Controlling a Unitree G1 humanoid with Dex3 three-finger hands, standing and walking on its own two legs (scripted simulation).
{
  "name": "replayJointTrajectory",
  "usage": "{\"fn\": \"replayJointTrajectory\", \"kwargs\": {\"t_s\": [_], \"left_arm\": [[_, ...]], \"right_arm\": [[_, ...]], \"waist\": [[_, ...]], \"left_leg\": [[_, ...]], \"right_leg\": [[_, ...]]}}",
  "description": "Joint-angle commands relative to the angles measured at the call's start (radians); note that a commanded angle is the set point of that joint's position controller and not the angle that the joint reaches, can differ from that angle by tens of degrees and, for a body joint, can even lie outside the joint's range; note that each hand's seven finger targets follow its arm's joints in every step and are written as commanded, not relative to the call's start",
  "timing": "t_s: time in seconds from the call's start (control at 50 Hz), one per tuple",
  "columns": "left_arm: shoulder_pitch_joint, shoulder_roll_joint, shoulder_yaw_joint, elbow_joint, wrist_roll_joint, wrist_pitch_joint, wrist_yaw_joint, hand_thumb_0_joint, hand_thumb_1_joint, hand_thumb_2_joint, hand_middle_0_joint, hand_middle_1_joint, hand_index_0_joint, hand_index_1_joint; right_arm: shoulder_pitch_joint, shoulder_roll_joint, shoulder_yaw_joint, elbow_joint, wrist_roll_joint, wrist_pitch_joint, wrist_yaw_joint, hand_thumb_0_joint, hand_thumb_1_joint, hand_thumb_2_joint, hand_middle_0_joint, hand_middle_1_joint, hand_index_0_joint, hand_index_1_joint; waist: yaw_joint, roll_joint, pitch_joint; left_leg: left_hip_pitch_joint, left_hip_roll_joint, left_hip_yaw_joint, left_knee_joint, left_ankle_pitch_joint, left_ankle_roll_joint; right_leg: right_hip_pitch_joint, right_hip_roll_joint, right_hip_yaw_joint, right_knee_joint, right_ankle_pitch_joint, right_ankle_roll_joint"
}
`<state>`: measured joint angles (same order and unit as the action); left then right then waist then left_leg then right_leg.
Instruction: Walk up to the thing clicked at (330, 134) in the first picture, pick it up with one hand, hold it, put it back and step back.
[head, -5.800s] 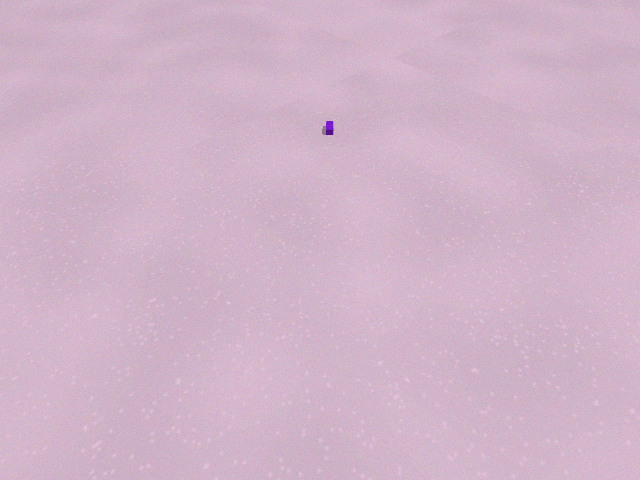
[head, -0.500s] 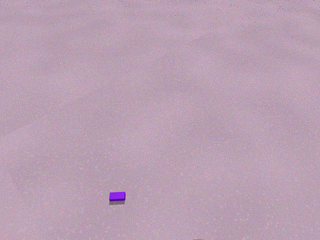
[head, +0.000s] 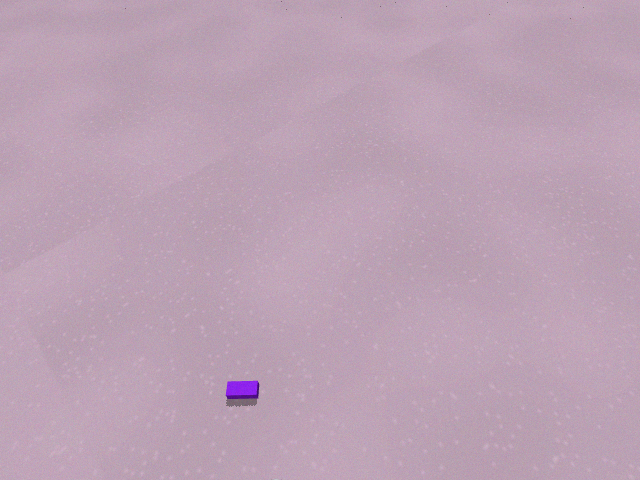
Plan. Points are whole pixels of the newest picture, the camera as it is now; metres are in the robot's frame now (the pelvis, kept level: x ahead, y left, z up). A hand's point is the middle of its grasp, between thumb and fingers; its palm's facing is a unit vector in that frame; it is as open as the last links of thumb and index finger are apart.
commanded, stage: walk up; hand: left
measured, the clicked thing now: (242, 389) +0.48 +0.27 -0.74
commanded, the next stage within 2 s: none
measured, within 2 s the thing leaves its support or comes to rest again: neither
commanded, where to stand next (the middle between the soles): +0.10 -0.01 m, yaw +0 degrees
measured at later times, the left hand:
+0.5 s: hand out of the picture +0.12 +0.24 -0.13, palm faces +0.00 -0.94 -0.35, open 7.4 cm
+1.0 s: hand out of the picture +0.10 +0.25 -0.13, palm faces -0.01 -0.95 -0.33, open 7.4 cm
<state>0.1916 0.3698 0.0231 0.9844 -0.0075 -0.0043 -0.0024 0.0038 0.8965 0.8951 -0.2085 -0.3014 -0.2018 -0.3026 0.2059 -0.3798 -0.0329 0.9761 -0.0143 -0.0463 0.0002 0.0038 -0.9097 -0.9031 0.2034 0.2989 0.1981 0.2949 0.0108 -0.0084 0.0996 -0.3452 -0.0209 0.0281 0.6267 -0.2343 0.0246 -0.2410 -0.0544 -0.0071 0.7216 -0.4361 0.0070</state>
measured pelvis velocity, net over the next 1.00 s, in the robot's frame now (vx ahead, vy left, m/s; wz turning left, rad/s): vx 0.02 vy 0.00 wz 0.01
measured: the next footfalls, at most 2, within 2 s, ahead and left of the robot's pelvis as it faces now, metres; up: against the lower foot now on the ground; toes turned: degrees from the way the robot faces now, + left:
left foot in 1.82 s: +0.00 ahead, +0.10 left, +0.00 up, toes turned +7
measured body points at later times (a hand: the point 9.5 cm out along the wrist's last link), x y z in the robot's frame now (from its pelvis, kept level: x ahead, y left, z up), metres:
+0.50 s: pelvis +0.01 -0.01 +0.02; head +0.03 -0.02 +0.47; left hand +0.12 +0.29 -0.10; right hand +0.14 -0.31 -0.11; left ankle +0.06 +0.11 -0.72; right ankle -0.01 -0.14 -0.72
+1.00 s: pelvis +0.02 +0.00 +0.03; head +0.05 +0.00 +0.48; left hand +0.10 +0.30 -0.11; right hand +0.10 -0.30 -0.11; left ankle +0.06 +0.11 -0.72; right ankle -0.01 -0.14 -0.72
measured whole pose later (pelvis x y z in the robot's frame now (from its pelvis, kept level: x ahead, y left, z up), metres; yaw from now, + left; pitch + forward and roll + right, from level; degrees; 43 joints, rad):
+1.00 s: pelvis +0.02 +0.00 +0.03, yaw +1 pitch -1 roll -1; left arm 0.07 0.35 0.02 1.16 0.01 0.00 -0.01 0.00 0.90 0.90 -0.21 -0.30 -0.20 -0.30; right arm 0.07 -0.33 0.00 1.16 -0.01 -0.01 0.01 0.00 -0.91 -0.90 0.20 0.30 0.20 0.29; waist -0.01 0.00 0.07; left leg -0.21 0.00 0.00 0.35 -0.12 0.01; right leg -0.07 -0.02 -0.02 0.30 -0.22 0.02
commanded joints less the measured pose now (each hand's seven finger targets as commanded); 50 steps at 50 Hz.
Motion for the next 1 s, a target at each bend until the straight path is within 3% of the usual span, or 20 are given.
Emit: {"fn": "replayJointTrajectory", "kwargs": {"t_s": [0.0,0.04,0.06,0.08,0.1,0.12,0.14,0.18,0.22,0.28,0.48,0.58,0.7,0.86,0.98], "left_arm": [[-0.004,0.206,0.044,-0.018,-0.012,-0.003,0.020,0.000,0.900,0.900,-0.200,-0.300,-0.200,-0.300],[0.014,0.196,0.041,0.032,-0.006,-0.016,0.018,0.000,0.900,0.900,-0.200,-0.300,-0.200,-0.300],[0.006,0.216,0.041,0.038,0.002,-0.026,0.020,0.000,0.900,0.900,-0.200,-0.300,-0.200,-0.300],[-0.038,0.246,0.043,0.037,0.003,-0.034,0.020,0.000,0.900,0.900,-0.200,-0.300,-0.200,-0.300],[-0.111,0.267,0.045,0.028,0.006,-0.034,0.016,0.000,0.900,0.900,-0.200,-0.300,-0.200,-0.300],[-0.141,0.236,0.036,0.027,0.001,-0.034,0.014,0.000,0.900,0.900,-0.200,-0.300,-0.200,-0.300],[-0.128,0.211,0.027,0.047,-0.004,-0.033,0.014,0.000,0.900,0.900,-0.200,-0.300,-0.200,-0.300],[-0.146,0.211,0.026,0.065,-0.001,-0.035,0.017,0.000,0.900,0.900,-0.200,-0.300,-0.200,-0.300],[-0.152,0.210,0.026,0.084,-0.004,-0.035,0.017,0.000,0.900,0.900,-0.200,-0.300,-0.200,-0.300],[-0.178,0.206,0.026,0.096,-0.004,-0.031,0.016,0.000,0.900,0.900,-0.200,-0.300,-0.200,-0.300],[-0.216,0.208,0.034,0.107,0.005,-0.019,0.007,0.000,0.900,0.900,-0.200,-0.300,-0.200,-0.300],[-0.212,0.205,0.038,0.103,0.008,-0.017,0.003,0.000,0.900,0.900,-0.200,-0.300,-0.200,-0.300],[-0.198,0.194,0.037,0.110,0.010,-0.008,-0.001,0.000,0.900,0.900,-0.200,-0.300,-0.200,-0.300],[-0.175,0.187,0.036,0.111,0.010,-0.013,0.000,0.000,0.900,0.900,-0.200,-0.300,-0.200,-0.300],[-0.168,0.184,0.035,0.114,0.009,-0.016,0.004,0.000,0.900,0.900,-0.200,-0.300,-0.200,-0.300]], "right_arm": [[-0.073,-0.270,-0.047,-0.051,0.013,-0.018,-0.024,0.000,-0.900,-0.900,0.200,0.300,0.200,0.300],[-0.141,-0.230,-0.025,-0.039,0.017,-0.004,-0.020,0.000,-0.900,-0.900,0.200,0.300,0.200,0.300],[-0.145,-0.200,-0.015,-0.027,0.030,-0.002,-0.018,0.000,-0.900,-0.900,0.200,0.300,0.200,0.300],[-0.136,-0.184,-0.010,-0.014,0.034,0.002,-0.012,0.000,-0.900,-0.900,0.200,0.300,0.200,0.300],[-0.119,-0.190,-0.014,0.006,0.034,0.004,-0.011,0.000,-0.900,-0.900,0.200,0.300,0.200,0.300],[-0.116,-0.194,-0.013,0.029,0.028,0.001,-0.011,0.000,-0.900,-0.900,0.200,0.300,0.200,0.300],[-0.163,-0.199,-0.011,0.033,0.027,-0.001,-0.008,0.000,-0.900,-0.900,0.200,0.300,0.200,0.300],[-0.180,-0.188,-0.006,0.057,0.031,-0.002,-0.008,0.000,-0.900,-0.900,0.200,0.300,0.200,0.300],[-0.202,-0.182,-0.001,0.073,0.032,0.001,-0.009,0.000,-0.900,-0.900,0.200,0.300,0.200,0.300],[-0.230,-0.177,0.001,0.090,0.030,0.006,-0.009,0.000,-0.900,-0.900,0.200,0.300,0.200,0.300],[-0.257,-0.177,0.003,0.111,0.017,0.013,-0.004,0.000,-0.900,-0.900,0.200,0.300,0.200,0.300],[-0.241,-0.178,0.005,0.112,0.015,0.010,-0.004,0.000,-0.900,-0.900,0.200,0.300,0.200,0.300],[-0.237,-0.186,0.000,0.112,0.008,0.007,-0.004,0.000,-0.900,-0.900,0.200,0.300,0.200,0.300],[-0.210,-0.179,-0.003,0.114,0.010,0.006,-0.004,0.000,-0.900,-0.900,0.200,0.300,0.200,0.300],[-0.199,-0.175,-0.005,0.118,0.014,0.007,-0.007,0.000,-0.900,-0.900,0.200,0.300,0.200,0.300]], "waist": [[0.010,0.105,-0.144],[0.033,0.117,-0.099],[0.026,0.078,-0.112],[-0.002,0.035,-0.109],[-0.039,0.000,-0.114],[-0.040,0.019,-0.139],[-0.019,0.049,-0.147],[-0.018,-0.007,-0.195],[-0.014,-0.011,-0.198],[-0.014,-0.015,-0.190],[-0.011,-0.003,-0.150],[-0.012,0.007,-0.164],[-0.012,0.035,-0.122],[-0.017,0.034,-0.146],[-0.020,0.020,-0.165]], "left_leg": [[0.123,0.311,-0.398,-0.252,0.135,0.180],[0.014,0.217,-0.247,-0.194,0.156,0.071],[0.024,0.181,-0.196,-0.143,0.191,0.029],[0.057,0.129,-0.153,-0.130,0.158,0.005],[0.155,0.103,-0.123,-0.147,0.126,-0.001],[0.202,0.125,-0.134,-0.167,0.182,0.002],[0.193,0.141,-0.148,-0.172,0.222,0.010],[0.225,0.149,-0.129,-0.161,0.343,0.018],[0.242,0.145,-0.117,-0.168,0.378,0.010],[0.243,0.142,-0.109,-0.196,0.358,0.000],[0.238,0.138,-0.106,-0.283,0.226,-0.019],[0.229,0.143,-0.111,-0.296,0.231,-0.020],[0.167,0.155,-0.156,-0.362,0.061,-0.014],[0.192,0.152,-0.154,-0.346,0.140,-0.015],[0.222,0.146,-0.137,-0.318,0.259,-0.014]], "right_leg": [[-0.056,-0.003,0.044,-0.001,-0.087,-0.043],[0.048,-0.024,0.054,-0.214,0.169,-0.044],[0.061,-0.062,0.121,-0.277,0.257,-0.058],[0.010,-0.115,0.185,-0.310,0.280,-0.075],[-0.050,-0.119,0.175,-0.284,0.316,-0.080],[-0.039,-0.099,0.140,-0.268,0.362,-0.061],[0.000,-0.074,0.099,-0.275,0.379,-0.043],[0.063,-0.078,0.093,-0.303,0.436,-0.037],[0.087,-0.082,0.089,-0.319,0.485,-0.032],[0.111,-0.085,0.081,-0.349,0.491,-0.027],[0.119,-0.086,0.081,-0.441,0.349,-0.025],[0.148,-0.081,0.077,-0.451,0.340,-0.027],[0.134,-0.063,0.065,-0.452,0.232,-0.030],[0.148,-0.066,0.064,-0.461,0.276,-0.027],[0.163,-0.072,0.058,-0.464,0.344,-0.020]]}}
